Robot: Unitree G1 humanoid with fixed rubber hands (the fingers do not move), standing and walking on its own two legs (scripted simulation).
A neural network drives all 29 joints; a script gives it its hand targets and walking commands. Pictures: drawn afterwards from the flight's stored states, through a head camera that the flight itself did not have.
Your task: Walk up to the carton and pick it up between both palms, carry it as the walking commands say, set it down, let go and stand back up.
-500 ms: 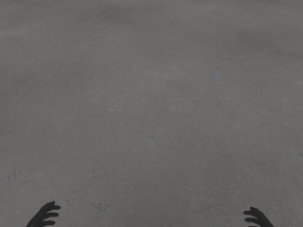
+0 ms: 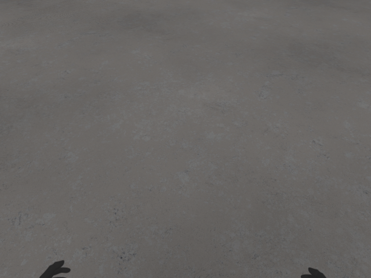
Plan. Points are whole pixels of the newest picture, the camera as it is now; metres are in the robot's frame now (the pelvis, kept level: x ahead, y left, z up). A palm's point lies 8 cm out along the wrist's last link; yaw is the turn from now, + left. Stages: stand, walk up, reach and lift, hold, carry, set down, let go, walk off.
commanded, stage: stand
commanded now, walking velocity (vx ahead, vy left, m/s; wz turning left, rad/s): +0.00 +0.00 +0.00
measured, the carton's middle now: out of the picture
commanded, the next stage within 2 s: walk up in 0.76 s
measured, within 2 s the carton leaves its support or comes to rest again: neither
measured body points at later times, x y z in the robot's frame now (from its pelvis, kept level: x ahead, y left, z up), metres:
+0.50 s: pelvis +0.00 +0.00 +0.01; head +0.00 +0.00 +0.46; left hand +0.11 +0.32 -0.11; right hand +0.11 -0.32 -0.11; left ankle +0.01 +0.12 -0.74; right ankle +0.00 -0.12 -0.74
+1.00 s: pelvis +0.00 +0.00 +0.00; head +0.01 +0.00 +0.45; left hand +0.11 +0.32 -0.11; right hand +0.11 -0.31 -0.11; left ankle +0.01 +0.12 -0.74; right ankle +0.01 -0.12 -0.74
